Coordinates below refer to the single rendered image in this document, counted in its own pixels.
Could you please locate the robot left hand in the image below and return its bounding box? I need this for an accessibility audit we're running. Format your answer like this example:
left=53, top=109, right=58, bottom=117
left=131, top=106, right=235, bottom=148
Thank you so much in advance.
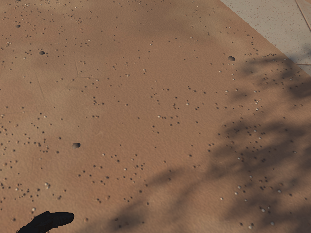
left=17, top=211, right=74, bottom=233

